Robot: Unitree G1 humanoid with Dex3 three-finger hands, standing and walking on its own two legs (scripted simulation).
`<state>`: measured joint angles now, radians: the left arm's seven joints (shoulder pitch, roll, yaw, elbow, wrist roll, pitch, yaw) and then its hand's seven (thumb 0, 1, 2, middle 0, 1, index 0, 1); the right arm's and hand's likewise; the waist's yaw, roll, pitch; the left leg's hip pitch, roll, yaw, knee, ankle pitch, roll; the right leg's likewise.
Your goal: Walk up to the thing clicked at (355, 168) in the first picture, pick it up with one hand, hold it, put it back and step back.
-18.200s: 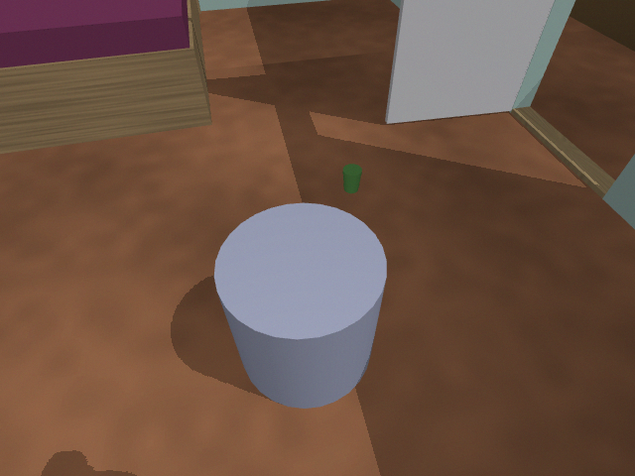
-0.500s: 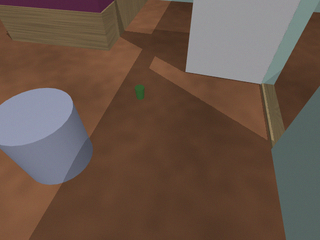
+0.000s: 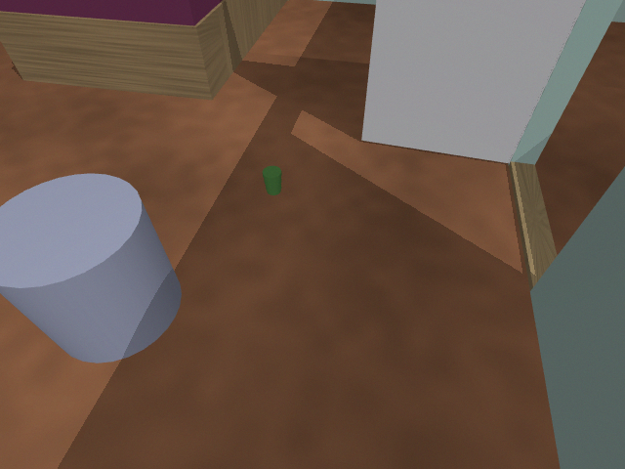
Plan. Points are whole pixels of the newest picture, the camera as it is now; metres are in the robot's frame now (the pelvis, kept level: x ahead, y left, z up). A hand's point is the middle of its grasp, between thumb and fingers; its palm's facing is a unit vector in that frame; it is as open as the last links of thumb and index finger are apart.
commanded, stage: stand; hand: left
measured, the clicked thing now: (272, 181) +1.48 +0.22 -0.72
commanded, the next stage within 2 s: walk up in 0.68 s
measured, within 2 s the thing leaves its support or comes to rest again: neither
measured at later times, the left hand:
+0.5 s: hand out of the picture +0.07 +0.26 -0.16, palm faces +0.00 -0.94 -0.35, open 7.3 cm
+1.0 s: hand out of the picture +0.07 +0.34 -0.18, palm faces +0.03 -0.92 -0.38, open 7.4 cm
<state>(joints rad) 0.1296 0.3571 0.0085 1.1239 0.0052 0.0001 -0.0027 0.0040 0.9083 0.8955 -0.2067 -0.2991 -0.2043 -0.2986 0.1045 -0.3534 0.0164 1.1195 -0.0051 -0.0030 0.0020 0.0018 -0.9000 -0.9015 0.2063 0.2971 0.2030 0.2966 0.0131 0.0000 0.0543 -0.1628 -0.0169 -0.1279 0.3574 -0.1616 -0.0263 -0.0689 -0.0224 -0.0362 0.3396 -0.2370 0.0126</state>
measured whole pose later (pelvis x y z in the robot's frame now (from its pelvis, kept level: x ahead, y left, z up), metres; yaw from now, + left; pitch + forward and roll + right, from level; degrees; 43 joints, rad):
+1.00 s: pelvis +0.08 +0.04 -0.03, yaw +2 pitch -3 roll +1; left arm 0.32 0.46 0.09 1.02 0.04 -0.01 -0.06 0.01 0.91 0.90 -0.21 -0.30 -0.20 -0.30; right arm 0.21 -0.43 -0.12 0.98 -0.05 -0.07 0.07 0.00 -0.90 -0.90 0.21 0.30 0.20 0.30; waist 0.03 -0.06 0.05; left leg -0.35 0.03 0.06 0.64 -0.22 0.01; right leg -0.14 -0.07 0.03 0.82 -0.52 -0.05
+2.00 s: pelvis +0.52 +0.02 -0.01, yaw -1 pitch -3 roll +1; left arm 0.32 0.45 0.04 0.89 0.00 -0.05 -0.06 0.01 0.91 0.90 -0.21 -0.30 -0.20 -0.30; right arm 0.27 -0.39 -0.05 0.84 -0.01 -0.09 0.06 0.00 -0.90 -0.90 0.21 0.30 0.20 0.30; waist 0.01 -0.07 0.08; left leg -0.22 0.03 0.12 0.51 -0.24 0.03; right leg -0.48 -0.09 0.01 0.96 -0.33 -0.02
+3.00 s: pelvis +0.90 -0.03 -0.01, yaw -1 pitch -3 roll +1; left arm 0.32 0.43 0.04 0.89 0.01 -0.06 -0.06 0.01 0.91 0.90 -0.21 -0.30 -0.20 -0.30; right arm 0.33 -0.43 -0.05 0.83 -0.01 -0.05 0.07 0.00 -0.90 -0.90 0.21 0.30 0.21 0.30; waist -0.02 -0.01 0.07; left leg -0.17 0.04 0.10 0.54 -0.32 0.02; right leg -0.44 -0.09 -0.03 0.67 -0.23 -0.01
